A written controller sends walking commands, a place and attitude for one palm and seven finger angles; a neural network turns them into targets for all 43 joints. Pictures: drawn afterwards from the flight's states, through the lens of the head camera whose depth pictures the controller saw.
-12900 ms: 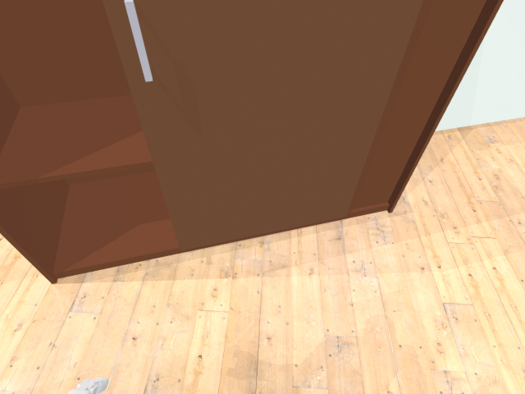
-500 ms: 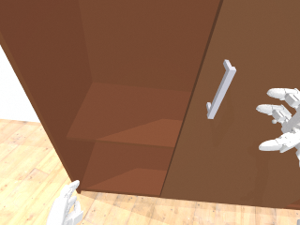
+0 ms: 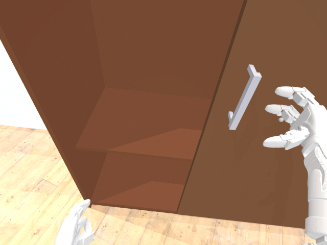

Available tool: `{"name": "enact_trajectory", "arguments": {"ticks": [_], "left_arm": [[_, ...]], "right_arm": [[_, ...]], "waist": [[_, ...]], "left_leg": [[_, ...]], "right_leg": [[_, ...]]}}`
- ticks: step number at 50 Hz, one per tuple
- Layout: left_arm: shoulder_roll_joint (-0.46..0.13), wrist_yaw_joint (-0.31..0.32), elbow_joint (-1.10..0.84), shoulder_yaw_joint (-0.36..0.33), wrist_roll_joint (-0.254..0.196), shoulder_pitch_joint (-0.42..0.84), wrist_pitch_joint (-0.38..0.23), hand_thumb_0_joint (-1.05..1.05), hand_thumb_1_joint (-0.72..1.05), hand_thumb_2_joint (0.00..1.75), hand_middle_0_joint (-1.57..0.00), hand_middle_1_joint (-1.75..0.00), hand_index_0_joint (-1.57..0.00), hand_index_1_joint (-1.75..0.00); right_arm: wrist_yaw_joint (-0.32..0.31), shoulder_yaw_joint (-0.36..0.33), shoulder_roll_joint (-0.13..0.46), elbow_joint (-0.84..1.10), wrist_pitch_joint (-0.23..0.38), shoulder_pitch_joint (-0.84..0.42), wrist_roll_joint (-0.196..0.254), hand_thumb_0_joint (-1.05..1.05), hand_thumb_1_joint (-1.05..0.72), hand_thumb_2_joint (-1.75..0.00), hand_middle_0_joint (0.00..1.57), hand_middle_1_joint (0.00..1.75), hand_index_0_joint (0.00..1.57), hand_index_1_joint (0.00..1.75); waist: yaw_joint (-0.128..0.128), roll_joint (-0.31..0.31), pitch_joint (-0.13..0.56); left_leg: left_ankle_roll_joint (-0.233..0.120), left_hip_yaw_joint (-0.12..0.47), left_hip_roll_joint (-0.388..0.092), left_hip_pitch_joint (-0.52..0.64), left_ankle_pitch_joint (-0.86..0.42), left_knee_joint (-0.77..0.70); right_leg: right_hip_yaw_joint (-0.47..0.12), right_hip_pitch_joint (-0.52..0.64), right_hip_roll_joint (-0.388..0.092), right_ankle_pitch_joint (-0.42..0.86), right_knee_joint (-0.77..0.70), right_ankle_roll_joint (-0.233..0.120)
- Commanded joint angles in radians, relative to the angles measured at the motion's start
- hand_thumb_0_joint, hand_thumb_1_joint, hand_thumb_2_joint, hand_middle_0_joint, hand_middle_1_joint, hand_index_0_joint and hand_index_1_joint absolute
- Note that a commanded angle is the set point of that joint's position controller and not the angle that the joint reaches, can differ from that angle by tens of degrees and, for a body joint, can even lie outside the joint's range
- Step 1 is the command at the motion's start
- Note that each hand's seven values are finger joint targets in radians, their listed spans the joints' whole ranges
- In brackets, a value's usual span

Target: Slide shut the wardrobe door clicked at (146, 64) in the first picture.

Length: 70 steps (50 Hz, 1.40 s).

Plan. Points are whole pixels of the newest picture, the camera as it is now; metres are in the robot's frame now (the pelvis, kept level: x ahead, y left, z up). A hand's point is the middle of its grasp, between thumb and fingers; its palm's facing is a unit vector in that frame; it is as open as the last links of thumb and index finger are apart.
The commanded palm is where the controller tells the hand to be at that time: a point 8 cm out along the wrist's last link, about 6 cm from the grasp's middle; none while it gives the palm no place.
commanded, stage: move the hooked fingers beside the handle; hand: right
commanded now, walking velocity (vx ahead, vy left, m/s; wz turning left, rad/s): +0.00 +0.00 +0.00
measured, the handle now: (241, 99) +0.43 -0.16 +0.18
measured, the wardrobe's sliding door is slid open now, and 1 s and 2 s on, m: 0.51 0.51 0.51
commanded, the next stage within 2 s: none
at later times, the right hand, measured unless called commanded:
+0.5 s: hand (277, 114) +0.38 -0.23 +0.18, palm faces +0.07 +1.00 -0.02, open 13.7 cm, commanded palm +0.36 -0.27 +0.18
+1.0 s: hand (276, 114) +0.39 -0.23 +0.18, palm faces +0.09 +1.00 -0.03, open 13.6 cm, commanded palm +0.37 -0.26 +0.18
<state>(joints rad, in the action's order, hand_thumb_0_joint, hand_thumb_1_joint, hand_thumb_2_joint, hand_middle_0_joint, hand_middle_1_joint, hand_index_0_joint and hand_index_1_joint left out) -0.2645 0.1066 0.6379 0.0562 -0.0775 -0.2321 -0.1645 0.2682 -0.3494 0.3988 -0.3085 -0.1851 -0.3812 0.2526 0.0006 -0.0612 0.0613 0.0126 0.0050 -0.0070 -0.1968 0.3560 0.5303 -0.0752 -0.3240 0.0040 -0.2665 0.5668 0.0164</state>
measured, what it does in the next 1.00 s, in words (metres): stands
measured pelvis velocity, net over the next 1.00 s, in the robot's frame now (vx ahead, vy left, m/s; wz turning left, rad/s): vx -0.02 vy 0.00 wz -0.02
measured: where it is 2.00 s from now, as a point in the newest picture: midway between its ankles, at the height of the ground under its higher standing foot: outside the picture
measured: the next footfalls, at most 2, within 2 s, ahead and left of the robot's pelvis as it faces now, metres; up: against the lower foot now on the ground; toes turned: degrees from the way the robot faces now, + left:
none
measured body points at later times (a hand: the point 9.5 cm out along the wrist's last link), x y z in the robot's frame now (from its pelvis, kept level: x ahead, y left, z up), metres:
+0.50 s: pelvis +0.00 +0.00 +0.00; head +0.00 +0.02 +0.45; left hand +0.13 +0.26 -0.10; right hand +0.37 -0.28 +0.18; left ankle -0.05 +0.13 -0.73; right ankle +0.02 -0.13 -0.73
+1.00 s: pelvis -0.02 +0.00 +0.00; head -0.01 +0.01 +0.45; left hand +0.12 +0.24 -0.11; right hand +0.37 -0.28 +0.18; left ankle -0.05 +0.13 -0.73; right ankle +0.02 -0.13 -0.73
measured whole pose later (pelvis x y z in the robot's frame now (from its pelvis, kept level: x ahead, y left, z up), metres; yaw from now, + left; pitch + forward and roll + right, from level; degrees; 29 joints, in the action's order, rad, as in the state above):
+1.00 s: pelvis -0.02 +0.00 +0.00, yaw -1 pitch +3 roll +1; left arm -0.27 0.09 0.69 0.04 -0.09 -0.28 -0.15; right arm 0.23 -0.27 0.41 -0.65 -0.04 -0.63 0.22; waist 0.00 -0.05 0.06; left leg 0.02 -0.02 -0.01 -0.27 0.35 0.57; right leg -0.10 -0.41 0.01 -0.25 0.61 0.01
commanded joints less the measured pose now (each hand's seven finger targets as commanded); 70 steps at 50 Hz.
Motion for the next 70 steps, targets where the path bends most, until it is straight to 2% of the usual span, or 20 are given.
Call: {"name": "enact_trajectory", "arguments": {"ticks": [1, 4, 7, 10, 11, 14, 16, 21, 23, 26, 36, 38, 51, 56, 57, 60, 62, 67, 69, 70], "left_arm": [[-0.127, 0.007, -0.144, -0.052, 0.005, 0.086, -0.041, 0.00, 0.90, 0.90, -0.20, -0.30, -0.20, -0.30], [-0.123, 0.007, -0.146, -0.054, 0.003, 0.083, -0.038, 0.00, 0.90, 0.90, -0.20, -0.30, -0.20, -0.30], [-0.132, 0.007, -0.135, -0.058, 0.004, 0.067, -0.029, 0.00, 0.90, 0.90, -0.20, -0.30, -0.20, -0.30], [-0.130, 0.006, -0.136, -0.060, 0.003, 0.062, -0.027, 0.00, 0.90, 0.90, -0.20, -0.30, -0.20, -0.30], [-0.136, 0.005, -0.133, -0.064, 0.002, 0.054, -0.026, 0.00, 0.90, 0.90, -0.20, -0.30, -0.20, -0.30], [-0.134, 0.006, -0.130, -0.064, 0.002, 0.047, -0.023, 0.00, 0.90, 0.90, -0.20, -0.30, -0.20, -0.30], [-0.134, 0.004, -0.133, -0.067, 0.002, 0.044, -0.024, 0.00, 0.90, 0.90, -0.20, -0.30, -0.20, -0.30], [-0.143, 0.008, -0.111, -0.069, -0.003, 0.026, -0.019, 0.00, 0.90, 0.90, -0.20, -0.30, -0.20, -0.30], [-0.138, 0.009, -0.100, -0.066, -0.006, 0.025, -0.021, 0.00, 0.90, 0.90, -0.20, -0.30, -0.20, -0.30], [-0.140, 0.007, -0.100, -0.070, -0.004, 0.018, -0.024, 0.00, 0.90, 0.90, -0.20, -0.30, -0.20, -0.30], [-0.143, 0.003, -0.082, -0.063, -0.006, 0.011, -0.024, 0.00, 0.90, 0.90, -0.20, -0.30, -0.20, -0.30], [-0.140, 0.004, -0.081, -0.061, -0.008, 0.015, -0.027, 0.00, 0.90, 0.90, -0.20, -0.30, -0.20, -0.30], [-0.140, -0.009, -0.085, -0.063, -0.006, 0.010, -0.039, 0.00, 0.90, 0.90, -0.20, -0.30, -0.20, -0.30], [-0.132, -0.011, -0.094, -0.062, -0.007, 0.026, -0.051, 0.00, 0.90, 0.90, -0.20, -0.30, -0.20, -0.30], [-0.134, -0.010, -0.094, -0.062, -0.003, 0.026, -0.050, 0.00, 0.90, 0.90, -0.20, -0.30, -0.20, -0.30], [-0.135, -0.006, -0.084, -0.058, -0.002, 0.027, -0.052, 0.00, 0.90, 0.90, -0.20, -0.30, -0.20, -0.30], [-0.129, -0.009, -0.095, -0.060, -0.004, 0.036, -0.057, 0.00, 0.90, 0.90, -0.20, -0.30, -0.20, -0.30], [-0.126, -0.011, -0.096, -0.060, -0.003, 0.043, -0.063, 0.00, 0.90, 0.90, -0.20, -0.30, -0.20, -0.30], [-0.124, -0.009, -0.093, -0.059, -0.003, 0.046, -0.066, 0.00, 0.90, 0.90, -0.20, -0.30, -0.20, -0.30], [-0.127, -0.009, -0.087, -0.058, 0.003, 0.045, -0.063, 0.00, 0.90, 0.90, -0.20, -0.30, -0.20, -0.30]], "right_arm": [[-0.017, -0.101, 0.292, 0.179, 0.071, -0.396, 0.009, 0.00, 0.50, -0.30, 0.30, 1.20, 0.30, 1.20], [-0.014, -0.072, 0.264, 0.185, 0.083, -0.429, 0.010, 0.00, 0.50, -0.30, 0.30, 1.20, 0.30, 1.20], [-0.014, -0.115, 0.310, 0.126, 0.088, -0.406, 0.011, 0.00, 0.50, -0.30, 0.30, 1.20, 0.30, 1.20], [-0.006, -0.076, 0.277, 0.127, 0.100, -0.436, 0.009, 0.00, 0.50, -0.30, 0.30, 1.20, 0.30, 1.20], [-0.006, -0.106, 0.309, 0.101, 0.102, -0.438, 0.008, 0.00, 0.50, -0.30, 0.30, 1.20, 0.30, 1.20], [-0.002, -0.086, 0.298, 0.090, 0.108, -0.471, 0.004, 0.00, 0.50, -0.30, 0.30, 1.20, 0.30, 1.20], [-0.001, -0.065, 0.273, 0.094, 0.116, -0.480, 0.004, 0.00, 0.50, -0.30, 0.30, 1.20, 0.30, 1.20], [0.005, -0.047, 0.275, 0.002, 0.119, -0.550, 0.003, 0.00, 0.50, -0.30, 0.30, 1.20, 0.30, 1.20], [0.005, 0.008, 0.234, -0.011, 0.126, -0.630, -0.001, 0.00, 0.50, -0.30, 0.30, 1.20, 0.30, 1.20], [-0.007, 0.012, 0.224, -0.033, 0.133, -0.610, -0.007, 0.00, 0.50, -0.30, 0.30, 1.20, 0.30, 1.20], [-0.015, 0.041, 0.212, -0.116, 0.165, -0.700, -0.014, 0.00, 0.50, -0.30, 0.30, 1.20, 0.30, 1.20], [-0.015, 0.078, 0.170, -0.129, 0.168, -0.717, -0.011, 0.00, 0.50, -0.30, 0.30, 1.20, 0.30, 1.20], [-0.034, 0.074, 0.167, -0.109, 0.207, -0.729, -0.020, 0.00, 0.50, -0.30, 0.30, 1.20, 0.30, 1.20], [-0.048, 0.101, 0.120, -0.039, 0.207, -0.725, -0.014, 0.00, 0.50, -0.30, 0.30, 1.20, 0.30, 1.20], [-0.057, 0.068, 0.148, -0.044, 0.204, -0.676, -0.013, 0.00, 0.50, -0.30, 0.30, 1.20, 0.30, 1.20], [-0.063, 0.070, 0.150, -0.047, 0.201, -0.675, -0.014, 0.00, 0.50, -0.30, 0.30, 1.20, 0.30, 1.20], [-0.063, 0.091, 0.126, -0.011, 0.201, -0.680, -0.022, 0.00, 0.50, -0.30, 0.30, 1.20, 0.30, 1.20], [-0.069, 0.107, 0.099, 0.045, 0.191, -0.665, -0.017, 0.00, 0.50, -0.30, 0.30, 1.20, 0.30, 1.20], [-0.071, 0.111, 0.087, 0.043, 0.184, -0.676, -0.011, 0.00, 0.50, -0.30, 0.30, 1.20, 0.30, 1.20], [-0.078, 0.077, 0.122, 0.042, 0.185, -0.658, -0.010, 0.00, 0.50, -0.30, 0.30, 1.20, 0.30, 1.20]], "waist": [[-0.003, 0.020, 0.226], [-0.011, 0.012, 0.232], [-0.009, 0.039, 0.230], [-0.016, 0.026, 0.226], [-0.016, 0.035, 0.235], [-0.021, -0.011, 0.231], [-0.027, 0.020, 0.246], [-0.047, 0.046, 0.211], [-0.064, 0.005, 0.183], [-0.057, 0.029, 0.222], [-0.066, 0.036, 0.194], [-0.074, 0.028, 0.177], [-0.059, 0.022, 0.223], [-0.060, -0.006, 0.218], [-0.045, 0.003, 0.217], [-0.050, 0.054, 0.193], [-0.051, -0.009, 0.213], [-0.050, -0.013, 0.242], [-0.055, 0.009, 0.219], [-0.041, 0.036, 0.227]], "left_leg": [[-0.023, -0.064, 0.028, -0.066, -0.356, -0.072], [-0.023, -0.063, 0.029, -0.071, -0.373, -0.069], [-0.019, -0.057, 0.030, -0.061, -0.385, -0.073], [-0.023, -0.057, 0.029, -0.058, -0.392, -0.074], [-0.019, -0.055, 0.030, -0.065, -0.393, -0.072], [-0.023, -0.054, 0.030, -0.082, -0.381, -0.068], [-0.020, -0.053, 0.031, -0.073, -0.407, -0.069], [-0.016, -0.047, 0.031, -0.117, -0.350, -0.081], [-0.020, -0.049, 0.030, -0.154, -0.294, -0.087], [-0.020, -0.048, 0.032, -0.148, -0.292, -0.084], [-0.023, -0.051, 0.029, -0.178, -0.214, -0.085], [-0.024, -0.054, 0.029, -0.200, -0.181, -0.085], [-0.030, -0.057, 0.032, -0.186, -0.181, -0.069], [-0.030, -0.060, 0.035, -0.198, -0.165, -0.072], [-0.033, -0.064, 0.035, -0.183, -0.158, -0.069], [-0.030, -0.061, 0.032, -0.164, -0.161, -0.080], [-0.030, -0.058, 0.032, -0.178, -0.168, -0.072], [-0.032, -0.063, 0.033, -0.166, -0.205, -0.070], [-0.030, -0.067, 0.034, -0.175, -0.202, -0.072], [-0.034, -0.066, 0.032, -0.141, -0.218, -0.076]], "right_leg": [[0.036, 0.220, 0.020, 0.252, -0.039, -0.054], [0.039, 0.235, 0.020, 0.266, -0.035, -0.055], [0.047, 0.209, 0.021, 0.260, -0.032, -0.059], [0.051, 0.210, 0.022, 0.268, -0.025, -0.061], [0.050, 0.208, 0.020, 0.264, -0.024, -0.060], [0.046, 0.214, 0.021, 0.261, -0.024, -0.058], [0.052, 0.219, 0.022, 0.277, -0.017, -0.063], [0.052, 0.192, 0.022, 0.219, -0.015, -0.065], [0.043, 0.196, 0.020, 0.181, -0.022, -0.060], [0.041, 0.207, 0.021, 0.184, -0.014, -0.063], [0.028, 0.179, 0.018, 0.119, -0.020, -0.061], [0.022, 0.179, 0.016, 0.089, -0.027, -0.057], [0.012, 0.194, 0.015, 0.097, -0.023, -0.056], [0.008, 0.215, 0.013, 0.076, -0.033, -0.054], [0.002, 0.204, 0.012, 0.072, -0.039, -0.051], [0.012, 0.180, 0.013, 0.072, -0.040, -0.058], [0.013, 0.209, 0.014, 0.082, -0.040, -0.054], [0.005, 0.248, 0.013, 0.123, -0.037, -0.051], [0.002, 0.245, 0.012, 0.116, -0.043, -0.050], [0.006, 0.230, 0.014, 0.134, -0.038, -0.054]]}}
